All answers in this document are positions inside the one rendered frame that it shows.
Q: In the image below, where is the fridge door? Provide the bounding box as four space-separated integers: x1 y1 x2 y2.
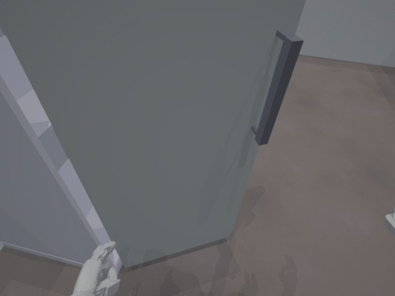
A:
0 0 306 268

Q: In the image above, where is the robot left hand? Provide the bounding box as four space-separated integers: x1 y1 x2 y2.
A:
73 241 120 296

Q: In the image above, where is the handle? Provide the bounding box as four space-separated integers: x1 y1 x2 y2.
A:
251 30 304 146

